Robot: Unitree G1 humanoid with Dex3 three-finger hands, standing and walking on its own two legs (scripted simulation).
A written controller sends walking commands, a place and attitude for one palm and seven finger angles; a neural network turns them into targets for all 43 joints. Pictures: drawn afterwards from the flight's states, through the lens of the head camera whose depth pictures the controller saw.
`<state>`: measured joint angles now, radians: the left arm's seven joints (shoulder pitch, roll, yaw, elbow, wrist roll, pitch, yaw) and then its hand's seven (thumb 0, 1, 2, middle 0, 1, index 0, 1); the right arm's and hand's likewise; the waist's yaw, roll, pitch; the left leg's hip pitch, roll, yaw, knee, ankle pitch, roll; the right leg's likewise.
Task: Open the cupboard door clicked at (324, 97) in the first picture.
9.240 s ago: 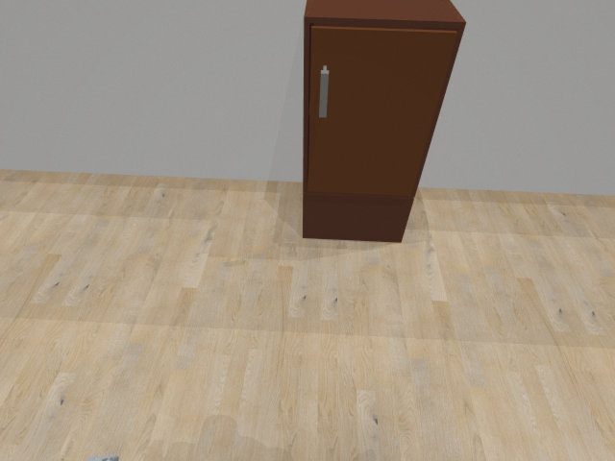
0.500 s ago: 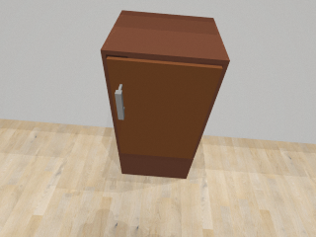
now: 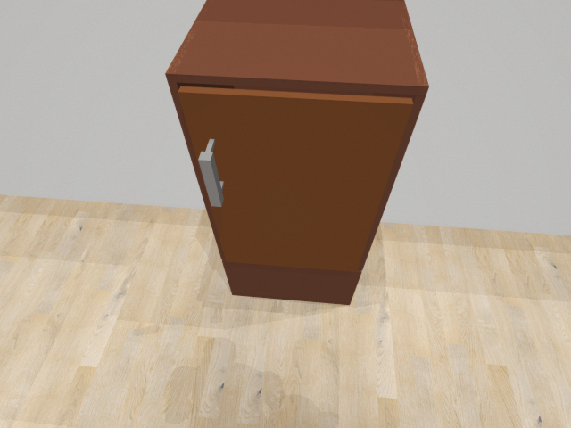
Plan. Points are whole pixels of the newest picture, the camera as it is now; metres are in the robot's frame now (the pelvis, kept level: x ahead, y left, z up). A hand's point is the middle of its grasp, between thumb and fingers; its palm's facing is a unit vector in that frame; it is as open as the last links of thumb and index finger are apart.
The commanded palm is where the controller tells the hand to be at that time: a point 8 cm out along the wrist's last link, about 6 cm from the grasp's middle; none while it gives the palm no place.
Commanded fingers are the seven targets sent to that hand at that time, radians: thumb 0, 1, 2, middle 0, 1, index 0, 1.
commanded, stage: come to a stop and stand still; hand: left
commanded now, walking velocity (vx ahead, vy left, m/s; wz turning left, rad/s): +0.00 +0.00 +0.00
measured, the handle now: (214, 173) +0.57 +0.19 -0.04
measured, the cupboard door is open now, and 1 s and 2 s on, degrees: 0 0 0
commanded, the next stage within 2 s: look again from close up in 0.80 s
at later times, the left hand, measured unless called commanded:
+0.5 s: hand out of the picture -0.03 +0.17 -0.16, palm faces +0.00 -0.98 -0.20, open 7.3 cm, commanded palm none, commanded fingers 0.00 0.90 0.90 -0.20 -0.30 -0.20 -0.30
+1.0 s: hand out of the picture -0.05 +0.16 -0.17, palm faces +0.00 -0.99 -0.17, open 7.3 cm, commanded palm none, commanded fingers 0.00 0.90 0.90 -0.20 -0.30 -0.20 -0.30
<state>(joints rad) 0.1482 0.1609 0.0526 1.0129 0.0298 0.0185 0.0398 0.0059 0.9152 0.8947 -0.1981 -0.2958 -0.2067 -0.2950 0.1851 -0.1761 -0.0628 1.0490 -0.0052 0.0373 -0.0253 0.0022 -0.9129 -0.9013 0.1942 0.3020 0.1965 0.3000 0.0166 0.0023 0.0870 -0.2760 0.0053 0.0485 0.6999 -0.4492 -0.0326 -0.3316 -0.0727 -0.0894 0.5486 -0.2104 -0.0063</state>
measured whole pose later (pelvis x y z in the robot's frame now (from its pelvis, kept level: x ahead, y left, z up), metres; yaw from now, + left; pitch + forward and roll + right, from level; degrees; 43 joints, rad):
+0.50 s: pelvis -0.04 +0.00 +0.01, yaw -2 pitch -2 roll +1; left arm 0.27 0.14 0.00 1.13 0.01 0.01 0.03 0.01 0.91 0.90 -0.20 -0.30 -0.20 -0.29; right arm 0.24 -0.16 -0.02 1.12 -0.01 0.00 -0.03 0.00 -0.93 -0.90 0.20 0.30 0.20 0.30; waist 0.00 0.01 0.03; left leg -0.16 0.02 0.09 0.40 -0.20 0.00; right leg -0.16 -0.01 -0.03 0.44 -0.24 -0.01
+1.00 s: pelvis -0.04 +0.00 +0.00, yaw -1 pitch -1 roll -1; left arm 0.32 0.10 -0.01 1.12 0.02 -0.02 0.05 0.01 0.91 0.89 -0.20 -0.30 -0.20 -0.29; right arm 0.35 -0.12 -0.01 1.11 -0.02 -0.01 -0.02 0.00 -0.91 -0.90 0.19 0.30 0.20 0.30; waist -0.02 0.03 0.02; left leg -0.27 0.05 0.06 0.54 -0.26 0.00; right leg -0.22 0.01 -0.06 0.49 -0.25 -0.02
